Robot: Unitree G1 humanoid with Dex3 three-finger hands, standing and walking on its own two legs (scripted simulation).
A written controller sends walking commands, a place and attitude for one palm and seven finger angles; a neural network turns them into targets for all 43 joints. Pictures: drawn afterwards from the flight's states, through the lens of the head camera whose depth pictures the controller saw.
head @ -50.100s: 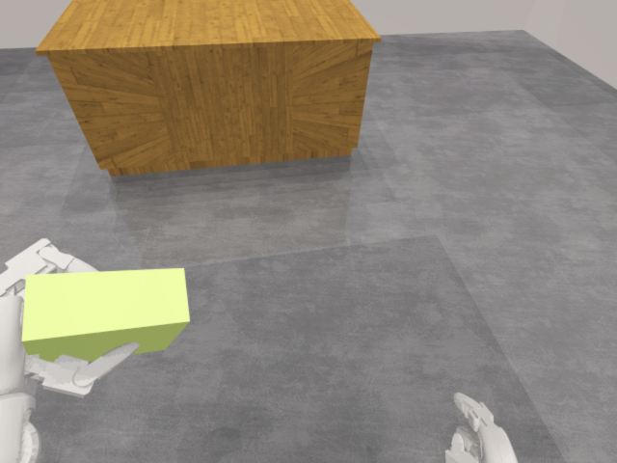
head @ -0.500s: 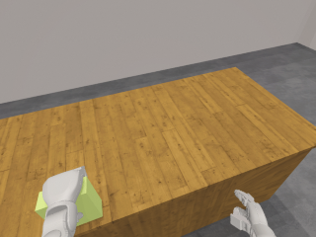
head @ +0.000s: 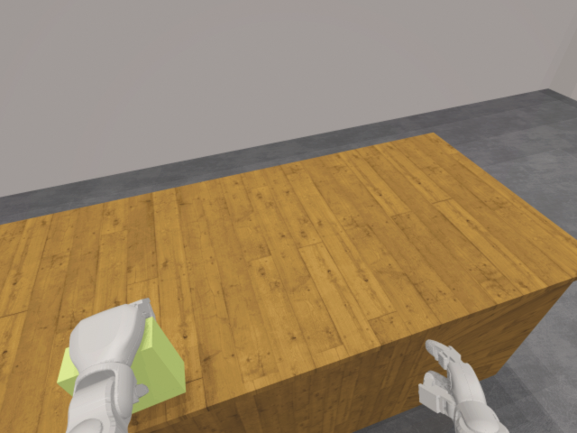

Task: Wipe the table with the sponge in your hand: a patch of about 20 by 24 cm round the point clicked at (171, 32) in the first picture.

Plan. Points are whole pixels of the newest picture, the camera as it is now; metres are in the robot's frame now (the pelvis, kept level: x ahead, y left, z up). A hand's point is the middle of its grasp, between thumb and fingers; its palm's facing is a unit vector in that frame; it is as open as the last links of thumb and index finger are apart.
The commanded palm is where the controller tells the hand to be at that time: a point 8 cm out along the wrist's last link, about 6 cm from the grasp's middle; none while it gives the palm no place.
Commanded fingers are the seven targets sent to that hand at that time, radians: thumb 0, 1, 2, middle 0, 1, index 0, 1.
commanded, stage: lift the sponge slowly off the table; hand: left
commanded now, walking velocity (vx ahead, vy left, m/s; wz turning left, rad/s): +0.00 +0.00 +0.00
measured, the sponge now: (135, 378) +0.18 +0.28 -0.04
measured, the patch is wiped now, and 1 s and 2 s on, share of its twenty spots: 1.00 1.00 1.00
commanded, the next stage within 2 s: bring the sponge back beside the body in 1.04 s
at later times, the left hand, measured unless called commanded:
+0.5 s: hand (125, 342) +0.20 +0.27 +0.05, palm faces +0.00 -0.14 -0.99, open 9.6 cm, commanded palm +0.17 +0.26 +0.12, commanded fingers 0.00 0.10 1.30 -1.20 -1.60 -1.20 -1.60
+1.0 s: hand (118, 325) +0.20 +0.27 +0.08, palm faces +0.04 -0.15 -0.99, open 9.6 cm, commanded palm +0.17 +0.26 +0.15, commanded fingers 0.00 0.10 1.30 -1.20 -1.60 -1.20 -1.60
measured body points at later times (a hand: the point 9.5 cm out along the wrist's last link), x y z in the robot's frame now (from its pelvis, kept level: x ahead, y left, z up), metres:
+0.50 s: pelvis -0.01 -0.01 +0.01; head -0.05 -0.04 +0.45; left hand +0.19 +0.27 +0.10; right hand +0.25 -0.20 -0.06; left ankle +0.00 +0.11 -0.74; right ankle -0.01 -0.11 -0.74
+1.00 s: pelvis -0.01 +0.00 +0.01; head -0.04 -0.04 +0.45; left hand +0.20 +0.27 +0.13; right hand +0.26 -0.20 -0.05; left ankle +0.00 +0.11 -0.74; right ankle -0.01 -0.11 -0.74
